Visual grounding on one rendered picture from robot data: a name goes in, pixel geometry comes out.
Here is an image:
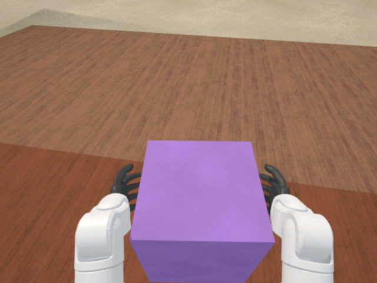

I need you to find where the left robot hand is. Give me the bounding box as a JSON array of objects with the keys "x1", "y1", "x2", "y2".
[{"x1": 110, "y1": 163, "x2": 142, "y2": 212}]

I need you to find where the left robot forearm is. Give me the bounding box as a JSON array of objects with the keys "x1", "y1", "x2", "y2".
[{"x1": 74, "y1": 193, "x2": 131, "y2": 283}]

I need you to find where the right robot forearm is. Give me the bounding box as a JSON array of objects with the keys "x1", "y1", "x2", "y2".
[{"x1": 270, "y1": 194, "x2": 334, "y2": 283}]

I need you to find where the carton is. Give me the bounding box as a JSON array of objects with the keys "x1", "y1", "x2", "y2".
[{"x1": 129, "y1": 140, "x2": 275, "y2": 283}]

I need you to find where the right robot hand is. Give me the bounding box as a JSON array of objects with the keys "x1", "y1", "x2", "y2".
[{"x1": 259, "y1": 164, "x2": 290, "y2": 215}]

